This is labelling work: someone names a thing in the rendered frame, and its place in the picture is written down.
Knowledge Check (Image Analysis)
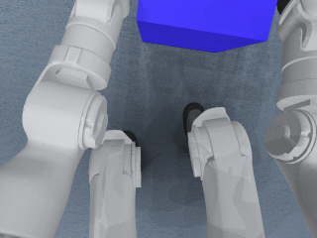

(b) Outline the right robot hand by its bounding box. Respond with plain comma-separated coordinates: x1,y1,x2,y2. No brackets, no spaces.
276,0,290,15

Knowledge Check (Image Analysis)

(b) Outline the right robot foot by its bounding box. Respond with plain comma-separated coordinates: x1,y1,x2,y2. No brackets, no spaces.
182,102,205,139

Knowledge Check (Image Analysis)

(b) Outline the robot foot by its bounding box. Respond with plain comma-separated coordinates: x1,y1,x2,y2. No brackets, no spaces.
123,131,138,148
182,102,205,139

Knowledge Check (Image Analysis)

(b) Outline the right robot upper arm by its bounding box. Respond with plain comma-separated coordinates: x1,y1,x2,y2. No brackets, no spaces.
264,109,317,238

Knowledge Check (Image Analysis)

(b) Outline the carton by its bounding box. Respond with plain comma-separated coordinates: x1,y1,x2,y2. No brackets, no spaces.
136,0,277,53

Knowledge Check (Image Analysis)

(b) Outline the robot right forearm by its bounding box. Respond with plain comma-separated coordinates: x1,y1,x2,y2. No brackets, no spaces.
276,0,317,114

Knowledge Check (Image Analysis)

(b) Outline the robot left forearm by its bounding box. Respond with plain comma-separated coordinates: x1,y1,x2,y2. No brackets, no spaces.
22,0,130,132

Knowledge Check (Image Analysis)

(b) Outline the left robot upper arm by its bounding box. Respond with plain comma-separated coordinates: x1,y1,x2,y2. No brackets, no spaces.
0,79,108,238

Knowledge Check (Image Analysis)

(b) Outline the left robot foot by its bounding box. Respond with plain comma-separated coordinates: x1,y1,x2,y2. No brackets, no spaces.
123,131,138,148

